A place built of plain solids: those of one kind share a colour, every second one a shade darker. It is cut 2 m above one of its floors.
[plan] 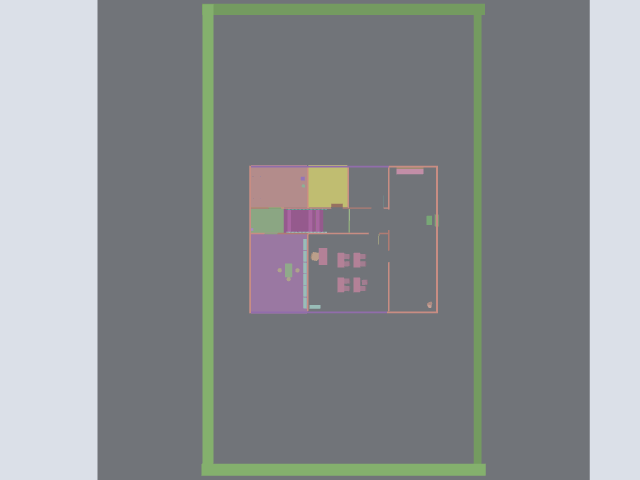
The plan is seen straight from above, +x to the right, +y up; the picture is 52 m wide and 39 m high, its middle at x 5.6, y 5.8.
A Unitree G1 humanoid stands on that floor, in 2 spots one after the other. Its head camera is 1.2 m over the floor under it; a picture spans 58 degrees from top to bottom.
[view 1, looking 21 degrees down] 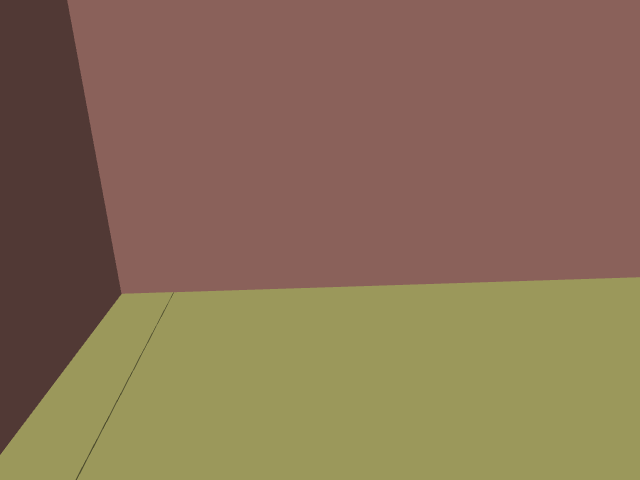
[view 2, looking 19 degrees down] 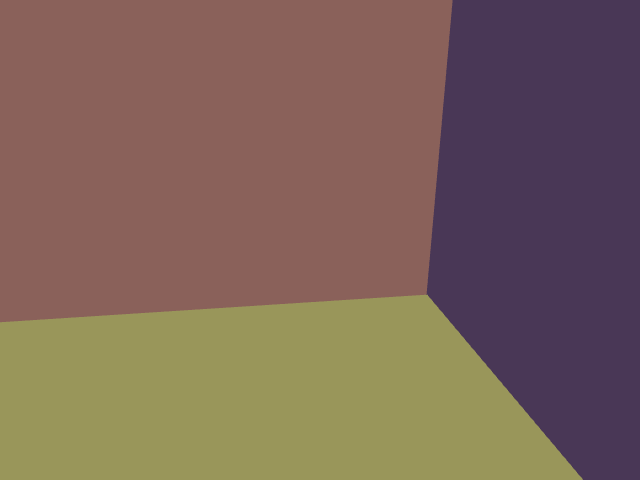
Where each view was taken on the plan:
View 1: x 6.99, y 9.45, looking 176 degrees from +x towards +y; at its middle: wall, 2.50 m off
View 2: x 6.99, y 10.69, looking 172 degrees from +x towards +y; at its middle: wall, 2.49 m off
